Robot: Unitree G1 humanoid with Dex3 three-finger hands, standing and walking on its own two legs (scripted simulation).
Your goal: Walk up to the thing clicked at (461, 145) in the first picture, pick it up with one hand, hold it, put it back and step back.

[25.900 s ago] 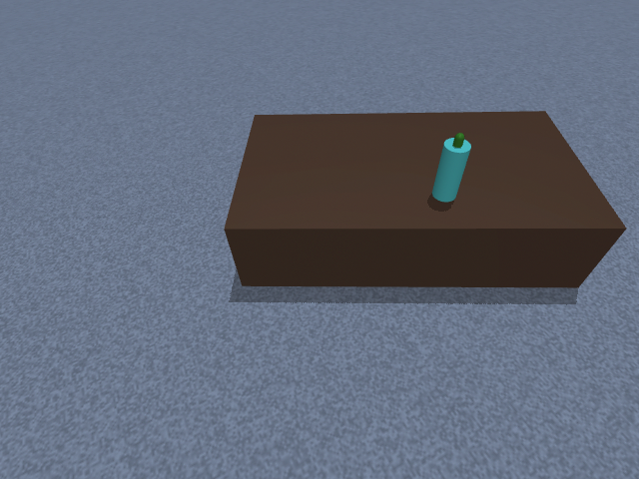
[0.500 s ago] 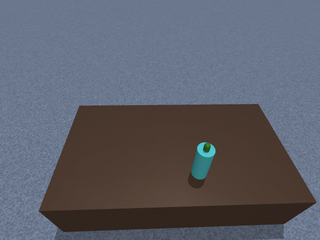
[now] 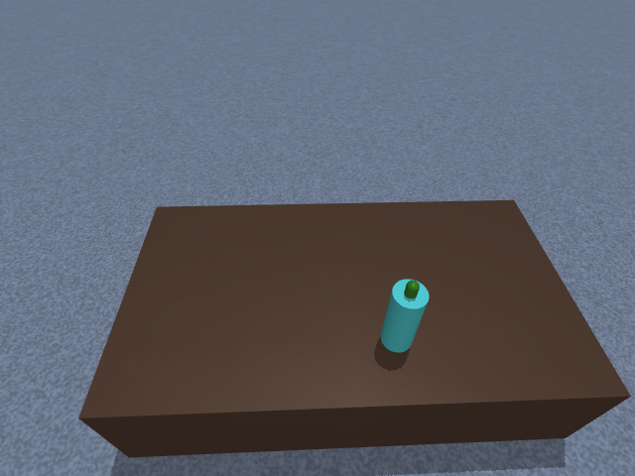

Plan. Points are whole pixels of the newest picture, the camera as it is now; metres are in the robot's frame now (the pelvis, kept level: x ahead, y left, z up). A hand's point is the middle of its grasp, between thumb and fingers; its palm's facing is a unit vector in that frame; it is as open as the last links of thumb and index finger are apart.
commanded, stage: home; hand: right
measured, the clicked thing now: (404, 313) +0.56 -0.18 -0.33
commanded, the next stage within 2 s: stand in 0.02 s
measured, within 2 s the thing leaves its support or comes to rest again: neither
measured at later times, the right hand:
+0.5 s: hand out of the picture +0.08 -0.24 -0.15, palm faces -0.01 +0.93 -0.37, open 10.6 cm
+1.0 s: hand out of the picture +0.10 -0.24 -0.15, palm faces -0.01 +0.93 -0.36, open 7.4 cm
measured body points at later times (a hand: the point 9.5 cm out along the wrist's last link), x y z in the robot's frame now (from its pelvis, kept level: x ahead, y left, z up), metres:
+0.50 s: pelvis +0.01 +0.01 +0.00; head +0.02 +0.03 +0.45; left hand +0.08 +0.30 -0.15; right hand +0.09 -0.29 -0.12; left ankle +0.02 +0.11 -0.75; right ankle +0.00 -0.14 -0.75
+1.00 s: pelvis +0.02 +0.01 +0.00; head +0.03 +0.03 +0.45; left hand +0.09 +0.31 -0.14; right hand +0.11 -0.29 -0.12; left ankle +0.02 +0.11 -0.75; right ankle +0.00 -0.14 -0.75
